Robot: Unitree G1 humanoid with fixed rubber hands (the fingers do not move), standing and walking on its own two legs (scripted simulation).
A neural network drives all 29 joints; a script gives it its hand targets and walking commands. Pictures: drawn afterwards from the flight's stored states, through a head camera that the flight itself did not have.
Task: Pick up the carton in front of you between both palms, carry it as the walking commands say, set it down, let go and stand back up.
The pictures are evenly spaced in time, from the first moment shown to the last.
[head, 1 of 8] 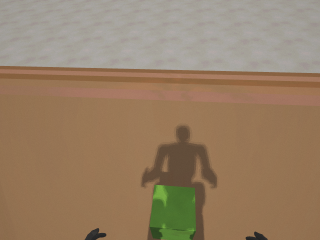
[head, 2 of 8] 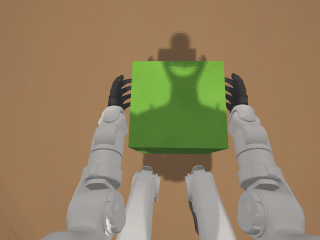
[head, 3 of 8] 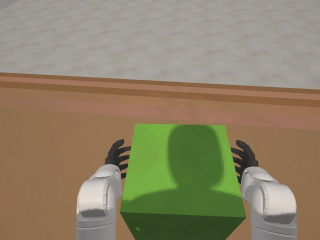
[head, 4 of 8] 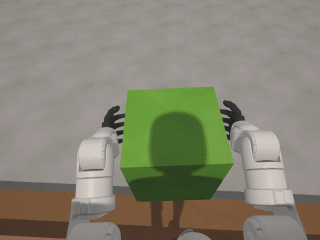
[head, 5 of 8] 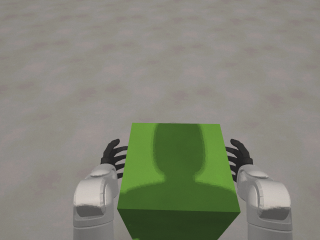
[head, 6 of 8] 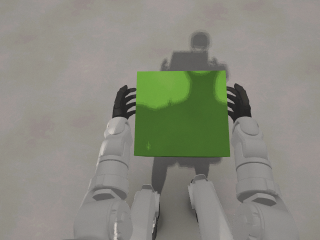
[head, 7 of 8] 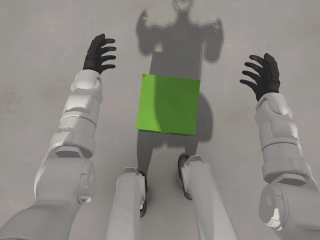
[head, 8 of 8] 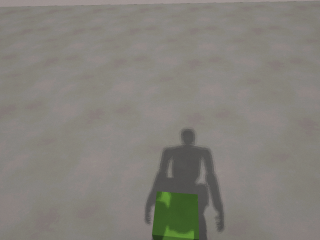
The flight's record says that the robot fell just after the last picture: no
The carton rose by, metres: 0.68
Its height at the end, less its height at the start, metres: -0.86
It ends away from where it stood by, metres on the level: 4.93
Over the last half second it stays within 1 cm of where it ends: yes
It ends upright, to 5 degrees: yes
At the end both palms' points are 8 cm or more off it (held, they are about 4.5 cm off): yes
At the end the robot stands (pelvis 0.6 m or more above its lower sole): yes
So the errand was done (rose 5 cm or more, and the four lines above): yes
